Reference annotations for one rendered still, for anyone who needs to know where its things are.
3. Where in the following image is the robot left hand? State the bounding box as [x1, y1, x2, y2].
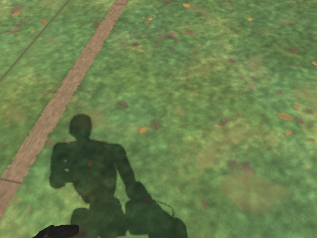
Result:
[33, 224, 79, 238]

